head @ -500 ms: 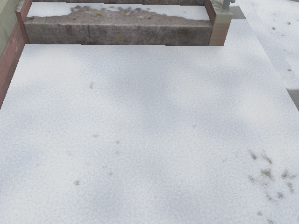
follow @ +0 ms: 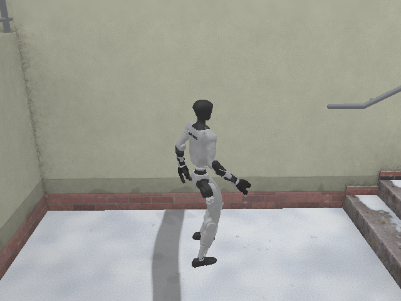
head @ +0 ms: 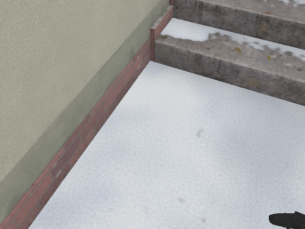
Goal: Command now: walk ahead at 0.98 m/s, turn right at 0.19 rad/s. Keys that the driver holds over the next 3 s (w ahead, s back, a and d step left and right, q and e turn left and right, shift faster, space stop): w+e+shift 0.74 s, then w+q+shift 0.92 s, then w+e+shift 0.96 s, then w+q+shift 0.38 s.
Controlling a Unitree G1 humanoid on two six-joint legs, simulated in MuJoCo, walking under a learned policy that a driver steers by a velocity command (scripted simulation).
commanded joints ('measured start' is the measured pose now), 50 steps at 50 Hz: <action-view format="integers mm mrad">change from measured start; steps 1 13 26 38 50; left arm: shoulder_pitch -145 -133 -468 -171 -52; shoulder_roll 85 53 38 143 220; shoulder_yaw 4 -2 -47 10 13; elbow -101 -132 -282 -128 -20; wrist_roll -10 -16 1 -27 17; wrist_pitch -31 25 77 28 -25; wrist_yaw -8 -40 -97 0 27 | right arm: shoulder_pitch -53 214 330 200 4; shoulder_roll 4 -75 -148 -63 -105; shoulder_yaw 33 -27 -34 26 17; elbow -99 25 169 2 7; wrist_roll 11 5 35 -24 48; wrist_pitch -16 -34 -65 -4 -21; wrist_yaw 21 -57 -76 -57 -18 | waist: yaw -109 -131 -31 -138 -84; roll -92 62 20 76 -147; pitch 124 -38 101 62 28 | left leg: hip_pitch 123 676 672 8 235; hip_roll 38 298 186 124 -112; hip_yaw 7 -346 325 -23 165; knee -299 -828 -810 172 -540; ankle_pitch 118 -248 1047 -124 278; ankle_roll -49 41 -45 -125 56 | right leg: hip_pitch -237 -649 -376 -92 339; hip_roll -192 -133 -12 -117 -178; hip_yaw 257 113 -174 443 57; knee -310 897 355 -216 -120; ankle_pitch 21 20 286 132 1329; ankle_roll -160 -69 -155 -324 -59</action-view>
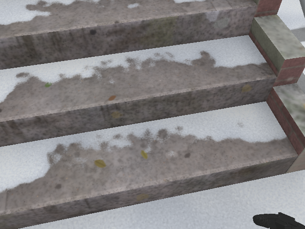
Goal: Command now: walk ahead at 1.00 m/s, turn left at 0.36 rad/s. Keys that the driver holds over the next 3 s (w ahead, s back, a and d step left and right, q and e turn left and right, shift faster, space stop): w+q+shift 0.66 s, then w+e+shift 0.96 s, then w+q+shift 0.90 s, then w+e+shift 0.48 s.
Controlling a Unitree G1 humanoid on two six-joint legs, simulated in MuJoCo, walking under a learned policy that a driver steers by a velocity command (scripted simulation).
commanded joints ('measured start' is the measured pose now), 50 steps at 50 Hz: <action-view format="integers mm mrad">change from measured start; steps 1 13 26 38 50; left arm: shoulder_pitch -46 -378 42 -267 -292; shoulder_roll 199 15 -28 12 -142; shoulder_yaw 43 -88 -25 10 -79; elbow -38 -299 -93 -292 -357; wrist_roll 52 63 95 30 -40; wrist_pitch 13 27 -5 -56 101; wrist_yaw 42 -15 26 -41 28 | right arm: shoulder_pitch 186 315 -58 343 216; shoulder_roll -174 -207 64 -253 -52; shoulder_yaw -59 -118 -40 -158 -46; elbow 28 136 -156 -96 195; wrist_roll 9 16 3 -27 54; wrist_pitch -11 -19 16 72 -79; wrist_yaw -9 -27 -93 -59 -58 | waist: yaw -167 -45 -5 -259 108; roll -128 -16 -87 224 23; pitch -119 42 -135 -623 -127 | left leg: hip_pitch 360 248 -723 837 40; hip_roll -142 -14 -21 200 49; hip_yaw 48 -420 -148 -969 195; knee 23 -358 1541 -85 -451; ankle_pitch -152 -32 -770 -389 800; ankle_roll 49 215 34 199 -19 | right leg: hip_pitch -90 -772 86 -1126 -789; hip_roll -289 -188 -613 -88 -14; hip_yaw -79 -86 129 90 -314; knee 394 842 312 2110 1534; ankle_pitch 1523 100 617 211 97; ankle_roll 74 186 4 64 22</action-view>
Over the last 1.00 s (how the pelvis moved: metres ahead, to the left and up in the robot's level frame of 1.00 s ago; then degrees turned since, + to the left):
0.86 -0.24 -0.02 -37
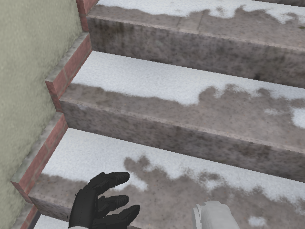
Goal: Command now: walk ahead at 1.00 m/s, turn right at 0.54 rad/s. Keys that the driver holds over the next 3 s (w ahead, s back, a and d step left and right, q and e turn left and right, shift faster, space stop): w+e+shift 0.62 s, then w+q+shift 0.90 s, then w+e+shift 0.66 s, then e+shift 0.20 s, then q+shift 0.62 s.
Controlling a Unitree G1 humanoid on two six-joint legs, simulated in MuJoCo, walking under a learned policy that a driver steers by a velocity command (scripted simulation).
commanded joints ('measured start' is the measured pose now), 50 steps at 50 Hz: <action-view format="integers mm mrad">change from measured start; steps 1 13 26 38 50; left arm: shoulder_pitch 260 415 146 -99 391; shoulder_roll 189 233 124 118 82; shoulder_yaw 55 113 130 33 96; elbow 45 336 28 -103 392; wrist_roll -4 54 109 18 83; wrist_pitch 20 -78 -76 25 -98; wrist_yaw -8 -50 -68 -58 -42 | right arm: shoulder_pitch -186 -598 -223 25 -321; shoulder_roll -261 113 20 -119 146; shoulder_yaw -41 88 -29 -9 10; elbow -162 -708 -319 -92 -492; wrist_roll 73 -54 -31 82 6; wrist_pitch -79 15 -21 -50 16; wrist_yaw -46 -63 -54 -67 -12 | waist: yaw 195 -68 -42 61 -59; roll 12 51 -71 -138 -52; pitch -200 287 -109 -71 74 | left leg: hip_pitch -519 -1305 -99 -413 -1215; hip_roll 140 27 370 188 14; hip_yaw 125 -106 -698 55 -272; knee -150 1941 138 -309 2003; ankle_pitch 1581 -242 -384 1413 -124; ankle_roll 51 -21 162 92 125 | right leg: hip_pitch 1080 796 270 931 1205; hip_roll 70 -99 -25 29 -367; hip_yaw -246 536 165 -278 229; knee -401 -1665 229 -518 -1606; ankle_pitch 91 75 192 30 245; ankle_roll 31 -123 -27 -15 -24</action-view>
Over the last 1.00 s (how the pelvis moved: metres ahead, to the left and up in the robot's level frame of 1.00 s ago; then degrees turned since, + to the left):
0.78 0.26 0.19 31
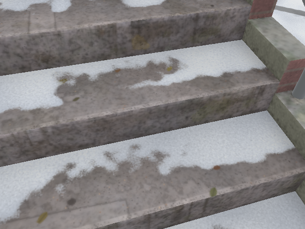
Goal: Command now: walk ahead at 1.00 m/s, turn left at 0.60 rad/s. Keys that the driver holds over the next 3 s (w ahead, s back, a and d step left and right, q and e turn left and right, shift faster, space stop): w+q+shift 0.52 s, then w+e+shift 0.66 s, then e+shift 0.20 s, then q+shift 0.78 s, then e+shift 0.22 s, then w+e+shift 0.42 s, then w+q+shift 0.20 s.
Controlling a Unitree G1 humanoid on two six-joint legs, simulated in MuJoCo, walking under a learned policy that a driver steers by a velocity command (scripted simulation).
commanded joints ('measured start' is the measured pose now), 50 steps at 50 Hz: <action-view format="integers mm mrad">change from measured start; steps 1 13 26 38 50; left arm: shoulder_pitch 95 -6 -106 167 -58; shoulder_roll -66 32 3 -66 -124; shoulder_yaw -28 -22 -74 -46 -6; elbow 85 -303 -500 95 -268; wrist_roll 7 35 -36 -36 6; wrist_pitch -61 -87 9 -74 -45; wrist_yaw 7 -42 80 26 -10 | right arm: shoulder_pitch -190 -89 -26 -526 -43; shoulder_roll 155 -260 -337 132 -8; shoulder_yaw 73 -41 -77 121 3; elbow -182 -87 81 -358 49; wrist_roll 15 13 51 -43 -21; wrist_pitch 47 89 -23 24 -14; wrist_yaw -10 -17 -29 -14 -9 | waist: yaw -8 23 280 24 37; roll -91 199 -30 -67 -29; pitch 164 -329 -298 296 24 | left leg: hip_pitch -526 856 193 -520 561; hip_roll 1 76 51 25 327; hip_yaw -82 -650 -241 128 -371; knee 299 -1598 -1704 -19 -1698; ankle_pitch -265 284 1737 -349 -315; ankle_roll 51 249 91 -40 31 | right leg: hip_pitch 188 -491 371 -29 -718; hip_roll -362 37 10 -189 -52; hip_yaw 279 211 49 350 249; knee -483 1342 621 -620 1381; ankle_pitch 323 287 26 478 299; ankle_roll -108 0 -19 -171 -92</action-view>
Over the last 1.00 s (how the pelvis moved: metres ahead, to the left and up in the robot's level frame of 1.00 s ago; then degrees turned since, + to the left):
0.81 -0.23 0.45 -28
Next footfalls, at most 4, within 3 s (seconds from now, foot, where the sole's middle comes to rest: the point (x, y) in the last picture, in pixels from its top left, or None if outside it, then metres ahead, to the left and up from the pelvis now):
0.22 left None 0.32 0.11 -0.58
0.58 right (138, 166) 0.63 0.05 -0.42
0.88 left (35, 93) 0.84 0.43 -0.26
1.28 right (71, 5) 1.21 0.33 -0.10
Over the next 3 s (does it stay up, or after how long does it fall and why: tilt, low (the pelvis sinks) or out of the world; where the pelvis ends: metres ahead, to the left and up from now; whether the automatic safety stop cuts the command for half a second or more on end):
stays up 1.86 0.41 0.97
